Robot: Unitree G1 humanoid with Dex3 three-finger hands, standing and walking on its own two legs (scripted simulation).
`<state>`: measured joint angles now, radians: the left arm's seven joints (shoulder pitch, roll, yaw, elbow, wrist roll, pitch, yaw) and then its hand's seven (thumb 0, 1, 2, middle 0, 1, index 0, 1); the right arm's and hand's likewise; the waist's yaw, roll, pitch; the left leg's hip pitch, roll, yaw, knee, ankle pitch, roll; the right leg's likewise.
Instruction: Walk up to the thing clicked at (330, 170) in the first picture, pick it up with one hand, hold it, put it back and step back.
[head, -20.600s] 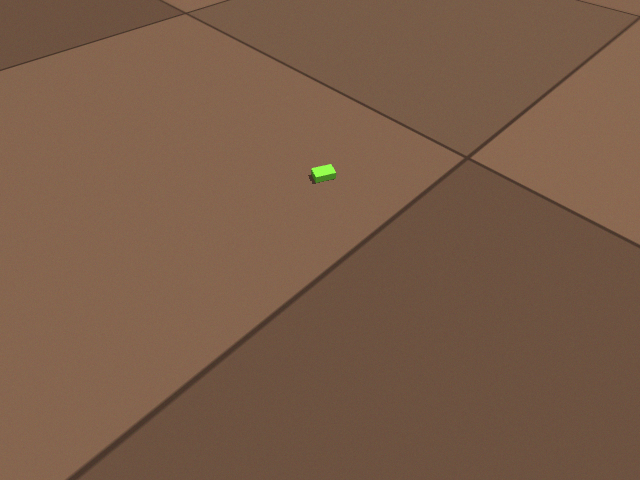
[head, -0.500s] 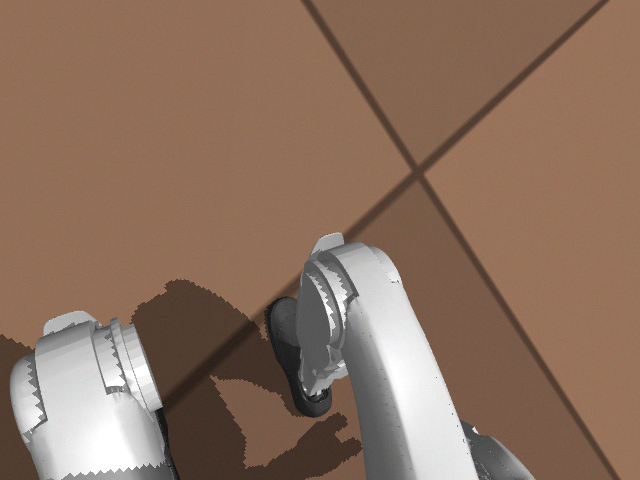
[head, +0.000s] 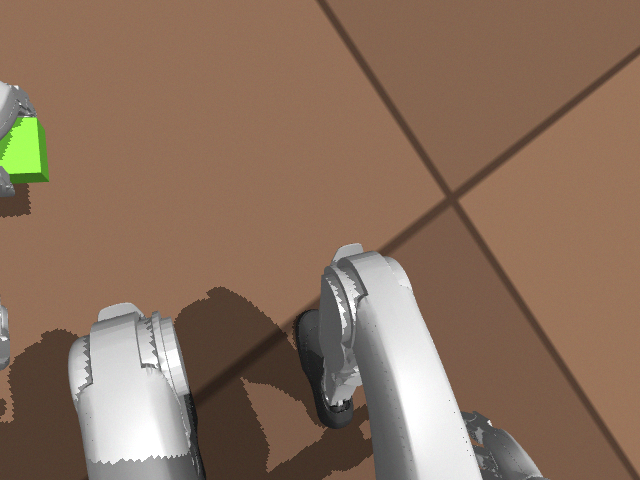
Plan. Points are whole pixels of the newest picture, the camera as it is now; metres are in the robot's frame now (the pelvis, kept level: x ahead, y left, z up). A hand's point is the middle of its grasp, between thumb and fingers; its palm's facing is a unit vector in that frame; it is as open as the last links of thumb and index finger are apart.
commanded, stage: lift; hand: left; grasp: from above
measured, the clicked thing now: out of the picture +0.52 +0.30 -0.19
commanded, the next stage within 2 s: hold in 1.66 s
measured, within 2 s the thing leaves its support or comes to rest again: neither
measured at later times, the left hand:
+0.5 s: hand out of the picture +0.45 +0.30 -0.05, palm faces -0.46 -0.07 -0.89, open 9.6 cm
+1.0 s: hand out of the picture +0.36 +0.28 +0.17, palm faces -0.43 -0.08 -0.90, open 9.6 cm
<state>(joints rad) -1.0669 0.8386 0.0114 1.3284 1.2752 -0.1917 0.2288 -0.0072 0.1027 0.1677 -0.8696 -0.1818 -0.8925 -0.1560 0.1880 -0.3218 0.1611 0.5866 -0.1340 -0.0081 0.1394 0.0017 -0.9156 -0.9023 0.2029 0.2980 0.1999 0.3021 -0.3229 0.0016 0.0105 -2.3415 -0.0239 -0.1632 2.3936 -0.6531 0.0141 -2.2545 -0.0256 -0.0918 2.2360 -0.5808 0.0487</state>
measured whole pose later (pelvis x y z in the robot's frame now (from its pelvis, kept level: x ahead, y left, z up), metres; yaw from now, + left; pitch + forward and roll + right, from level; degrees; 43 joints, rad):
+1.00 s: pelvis +0.01 +0.00 +0.23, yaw +7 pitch +24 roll -3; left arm -0.44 0.54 -0.08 0.73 1.02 -0.13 0.03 -0.01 0.10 0.36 -0.75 -0.39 -0.77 -0.38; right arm 0.17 -0.24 -0.01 0.65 0.02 0.08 -0.03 0.01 -0.90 -0.90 0.20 0.30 0.20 0.30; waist -0.10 0.06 -0.18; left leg -1.47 0.02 -0.04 1.63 -0.58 0.01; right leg -1.46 -0.03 -0.02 1.55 -0.52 0.04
